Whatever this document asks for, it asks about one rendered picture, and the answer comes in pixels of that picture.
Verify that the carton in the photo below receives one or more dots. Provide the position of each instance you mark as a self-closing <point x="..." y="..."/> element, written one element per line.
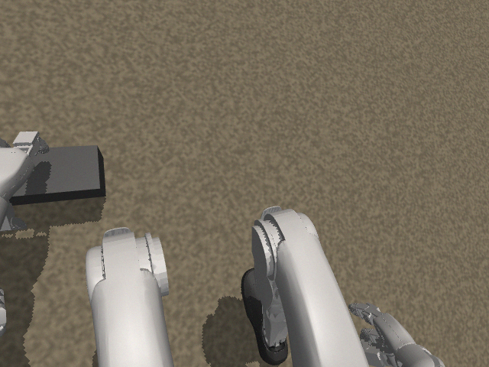
<point x="64" y="173"/>

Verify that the right robot hand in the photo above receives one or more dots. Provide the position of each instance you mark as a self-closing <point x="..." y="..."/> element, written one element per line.
<point x="382" y="343"/>

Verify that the right robot foot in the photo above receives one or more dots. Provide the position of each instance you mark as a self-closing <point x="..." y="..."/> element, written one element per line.
<point x="252" y="303"/>

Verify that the right robot arm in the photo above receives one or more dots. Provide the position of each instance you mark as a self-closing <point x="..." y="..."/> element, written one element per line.
<point x="414" y="355"/>

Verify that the left robot hand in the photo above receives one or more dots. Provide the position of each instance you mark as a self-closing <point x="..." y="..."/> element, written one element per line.
<point x="16" y="167"/>

